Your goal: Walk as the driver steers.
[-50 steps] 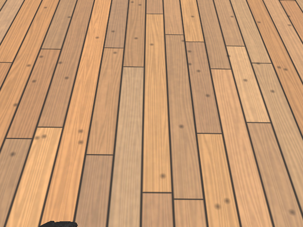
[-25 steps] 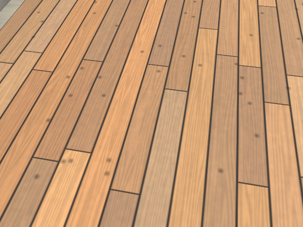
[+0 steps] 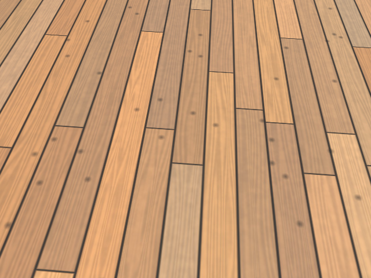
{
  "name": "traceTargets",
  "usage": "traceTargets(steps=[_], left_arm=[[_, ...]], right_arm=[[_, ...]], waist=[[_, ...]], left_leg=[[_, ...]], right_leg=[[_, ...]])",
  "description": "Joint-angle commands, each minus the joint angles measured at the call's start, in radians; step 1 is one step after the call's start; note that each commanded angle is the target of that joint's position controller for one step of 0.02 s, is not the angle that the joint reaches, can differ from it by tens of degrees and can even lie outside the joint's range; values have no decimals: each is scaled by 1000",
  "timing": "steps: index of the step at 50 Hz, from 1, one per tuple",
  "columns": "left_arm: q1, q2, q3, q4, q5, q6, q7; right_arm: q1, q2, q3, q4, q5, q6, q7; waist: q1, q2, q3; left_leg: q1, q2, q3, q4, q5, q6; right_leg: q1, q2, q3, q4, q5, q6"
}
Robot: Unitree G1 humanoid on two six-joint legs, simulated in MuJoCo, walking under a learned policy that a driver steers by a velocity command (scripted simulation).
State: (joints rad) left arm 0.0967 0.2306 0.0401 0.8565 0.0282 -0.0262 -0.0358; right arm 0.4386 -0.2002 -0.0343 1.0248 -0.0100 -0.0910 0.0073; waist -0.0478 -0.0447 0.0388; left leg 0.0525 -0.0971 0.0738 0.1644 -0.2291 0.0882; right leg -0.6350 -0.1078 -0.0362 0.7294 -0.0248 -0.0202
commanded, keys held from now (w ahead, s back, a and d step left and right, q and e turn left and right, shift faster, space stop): w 0.50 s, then s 0.40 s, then w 0.10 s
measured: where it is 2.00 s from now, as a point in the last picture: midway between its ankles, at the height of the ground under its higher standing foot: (191, 261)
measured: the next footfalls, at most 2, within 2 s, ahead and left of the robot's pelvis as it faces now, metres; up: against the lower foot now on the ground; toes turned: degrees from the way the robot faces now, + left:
right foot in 0.16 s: +0.26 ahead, -0.11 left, +0.00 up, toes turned -4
left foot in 0.66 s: +0.54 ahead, +0.06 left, +0.00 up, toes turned +4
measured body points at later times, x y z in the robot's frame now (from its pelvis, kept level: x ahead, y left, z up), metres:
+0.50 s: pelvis +0.28 -0.05 +0.00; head +0.30 -0.06 +0.45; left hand +0.23 +0.20 -0.14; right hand +0.41 -0.29 -0.13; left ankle +0.41 +0.11 -0.68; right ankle +0.22 -0.10 -0.74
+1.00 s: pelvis +0.39 -0.02 -0.01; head +0.41 -0.02 +0.44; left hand +0.44 +0.22 -0.16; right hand +0.46 -0.27 -0.15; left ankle +0.50 +0.05 -0.74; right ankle +0.37 -0.15 -0.71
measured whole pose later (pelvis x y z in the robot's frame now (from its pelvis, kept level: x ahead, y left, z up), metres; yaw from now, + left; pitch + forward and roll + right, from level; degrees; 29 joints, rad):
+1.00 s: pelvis +0.39 -0.02 -0.01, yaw +0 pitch +0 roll +0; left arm 0.21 0.20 0.04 1.01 0.03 0.06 0.03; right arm 0.18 -0.20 -0.02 0.99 -0.02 0.01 -0.03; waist 0.00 -0.01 0.05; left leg -0.37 -0.02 0.10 0.41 -0.04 0.09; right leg -0.36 0.00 0.01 0.84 -0.49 0.00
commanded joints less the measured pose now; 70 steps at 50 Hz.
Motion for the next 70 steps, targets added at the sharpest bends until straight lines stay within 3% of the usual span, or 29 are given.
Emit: traceTargets(steps=[1, 5, 7, 8, 9, 10, 11, 13, 17, 26, 29, 32, 33, 34, 35, 36, 39, 42, 45, 47, 50, 53, 54, 55, 56, 59, 63, 66, 70], left_arm=[[-131, 43, -1, -92, -3, -16, 3], [-82, 70, 9, -92, -3, -30, 12], [182, 106, 31, -4, 5, -45, 30], [363, 174, 52, 39, 30, -54, 42], [417, 281, 79, 47, 41, -51, 41], [341, 228, 73, 41, -6, -36, 32], [225, 172, 56, 24, -16, -36, 30], [163, 82, 31, 32, -11, -52, 28], [233, 76, 24, 88, -20, -80, 32], [374, 79, 12, 147, -19, -78, 37], [403, 66, 2, 173, -10, -71, 47], [354, 81, 4, 174, -10, -65, 60], [336, 93, 7, 176, -24, -62, 61], [353, 80, 1, 154, -40, -65, 66], [545, -53, -26, 181, -92, -49, 65], [506, 21, -8, 212, -84, -26, 76], [319, 29, 5, 176, -7, 6, 70], [355, -1, 5, 188, -5, 57, 72], [294, 23, 18, 157, -8, 94, 83], [304, 4, 11, 167, 2, 105, 76], [362, 30, 12, 188, 9, 95, 58], [492, -23, -7, 244, 9, 70, 55], [518, -4, -9, 255, 14, 55, 63], [464, 76, 2, 227, 4, 45, 68], [373, 158, 27, 212, -11, 39, 77], [220, 118, 22, 162, -10, -8, 66], [376, 40, 6, 214, -11, -32, 62], [444, 36, -1, 233, -3, -38, 73], [468, 48, -7, 243, 6, -38, 79]], right_arm=[[56, -138, -21, -16, -6, -9, -10], [30, -162, -26, -2, -15, -2, -24], [-2, -171, -28, -3, -13, 6, -24], [-3, -143, -17, -29, -3, 5, -21], [129, -31, 2, -45, 34, 6, -9], [66, -139, -26, -34, 5, 7, -12], [-24, -143, -31, -65, 1, 5, -9], [-81, -107, -27, -72, -7, 8, -3], [-78, -62, -21, -69, -29, 48, 19], [-416, -46, -1, -175, -14, 49, 24], [-399, -32, 9, -157, -12, 35, 7], [-218, -83, -7, -86, -17, 12, -12], [-120, -100, -14, -54, -28, -6, -18], [-17, -172, -29, -28, -47, -21, -24], [-11, -194, -29, -25, -36, -10, -23], [-36, -127, -11, -48, 14, 0, -14], [-255, -54, 22, -72, 10, 23, -42], [-268, -107, 9, -79, -3, 48, -48], [-275, -145, -10, -97, -4, 77, -45], [-293, -96, 1, -97, -18, 90, -43], [-247, -159, -28, -58, -9, 112, -37], [-297, -158, -45, -68, 18, 139, -41], [-306, -104, -39, -80, 19, 144, -38], [-286, -1, -16, -104, 26, 138, -30], [-363, -97, -40, -139, -2, 133, -21], [-238, -126, -59, -72, -27, 110, 26], [-251, -62, -46, -62, -28, 104, 22], [-356, -44, -31, -97, -22, 92, 3], [-351, -27, -10, -102, -5, 78, -18]], waist=[[-9, 106, 66], [42, 119, 38], [156, 97, -101], [214, 30, -220], [153, -209, -344], [147, -71, -308], [103, -30, -139], [58, 15, -26], [12, -5, -14], [80, -6, 68], [85, -32, 38], [15, -64, -28], [-40, -22, -61], [-51, 53, -169], [22, 259, -379], [-3, 119, -448], [64, 118, -130], [98, 131, -143], [86, 140, -159], [93, 159, -158], [98, 259, -119], [163, 138, -2], [167, -47, 50], [117, -283, 59], [89, -182, 202], [-19, -49, 96], [34, -63, 71], [88, -94, 108], [108, -121, 32]], left_leg=[[-7, 284, -115, -28, 479, 102], [83, 319, -96, 107, 777, 82], [29, 274, -53, 410, 887, 50], [-173, 228, -24, 687, 593, 33], [-551, 27, 11, 1081, -168, -14], [-650, 44, -137, 1171, -262, 4], [-691, 102, -138, 1154, -171, 10], [-622, 163, -129, 1038, -77, 5], [-566, 185, -94, 936, -24, -32], [-665, 174, -2, 530, 236, -71], [-551, 109, 30, 438, 248, -51], [-368, 57, 13, 336, 220, -8], [-237, 80, 0, 196, 409, 6], [9, 253, -128, 280, 945, 35], [284, 558, -384, 394, 1521, 253], [212, 546, -379, 367, 1536, 283], [-164, 394, -221, 206, 1060, 185], [-291, 346, -152, 183, 935, 167], [-331, 360, -174, 151, 645, 187], [-432, 319, -181, 41, -12, 142], [-495, 304, -234, -77, -422, 76], [-605, 271, -193, -29, -491, 1], [-665, 189, -112, 197, -499, -40], [-791, 49, 42, 545, -363, -73], [-800, 79, -73, 636, -150, -71], [-676, 72, -75, 803, 38, -65], [-714, 93, -33, 841, 38, -83], [-725, 114, -22, 672, 25, -116], [-558, 95, 7, 481, -85, -97]], right_leg=[[-2, 39, -42, -92, 24, -19], [120, 94, -56, -175, -113, -80], [439, 147, -74, -262, -102, -126], [713, -22, 105, -270, -159, -175], [994, -325, 619, -362, -221, -324], [919, -294, 714, -452, -282, -317], [768, -261, 532, -468, -282, -283], [566, -169, 337, -529, -114, -219], [483, -106, 189, -581, 51, -193], [579, -54, 55, -592, 318, -155], [623, -40, 3, -471, 634, -122], [662, -40, 27, -277, 715, -99], [634, -9, 9, -136, 610, -73], [479, 32, -6, 53, 256, -44], [285, 170, -15, 378, -615, -7], [305, 169, 114, 412, -662, 1], [294, 109, 121, 308, -527, 22], [381, 142, 70, 287, -482, 41], [329, 145, 53, 334, -487, 39], [388, 103, 51, 205, -431, 24], [495, 153, -48, 49, -484, 4], [638, 157, -79, -283, -414, -79], [637, 68, 92, -508, -595, -119], [600, -235, 532, -689, -919, -181], [346, -282, 624, -787, -990, -213], [403, -122, 345, -719, -557, -113], [515, -75, 243, -664, -433, -118], [573, -88, 230, -619, -230, -161], [624, -99, 166, -452, 295, -178]])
